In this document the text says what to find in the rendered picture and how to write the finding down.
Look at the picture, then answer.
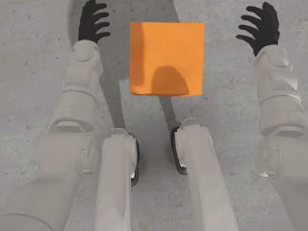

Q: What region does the carton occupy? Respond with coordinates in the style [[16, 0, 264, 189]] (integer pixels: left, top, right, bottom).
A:
[[129, 22, 205, 97]]

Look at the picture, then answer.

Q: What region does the robot right thigh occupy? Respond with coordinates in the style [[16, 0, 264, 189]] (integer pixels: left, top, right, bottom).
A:
[[174, 123, 240, 231]]

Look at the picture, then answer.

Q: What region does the left robot forearm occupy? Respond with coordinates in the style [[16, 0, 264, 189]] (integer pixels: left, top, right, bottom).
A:
[[38, 39, 103, 170]]

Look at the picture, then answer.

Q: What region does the left robot hand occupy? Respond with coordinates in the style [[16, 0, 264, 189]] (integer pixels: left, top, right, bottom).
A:
[[78, 0, 111, 43]]

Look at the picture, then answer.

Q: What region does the robot left upper arm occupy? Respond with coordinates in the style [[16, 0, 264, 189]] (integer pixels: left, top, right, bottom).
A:
[[0, 132, 98, 231]]

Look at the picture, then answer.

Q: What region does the right robot forearm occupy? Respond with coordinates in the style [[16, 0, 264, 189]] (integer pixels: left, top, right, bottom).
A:
[[252, 44, 308, 140]]

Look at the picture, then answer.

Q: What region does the right robot hand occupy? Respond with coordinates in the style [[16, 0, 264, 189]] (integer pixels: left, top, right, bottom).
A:
[[236, 2, 280, 57]]

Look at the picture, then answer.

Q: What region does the right robot shin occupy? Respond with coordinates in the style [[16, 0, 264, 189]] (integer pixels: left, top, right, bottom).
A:
[[179, 117, 213, 167]]

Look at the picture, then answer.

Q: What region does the robot right upper arm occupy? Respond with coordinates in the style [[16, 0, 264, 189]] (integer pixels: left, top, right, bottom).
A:
[[254, 135, 308, 231]]

